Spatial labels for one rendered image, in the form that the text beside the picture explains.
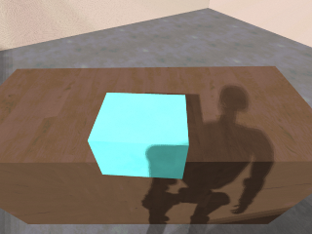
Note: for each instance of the carton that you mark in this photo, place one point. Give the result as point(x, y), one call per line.
point(141, 135)

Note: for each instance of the pedestal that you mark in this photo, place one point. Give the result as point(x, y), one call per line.
point(249, 155)

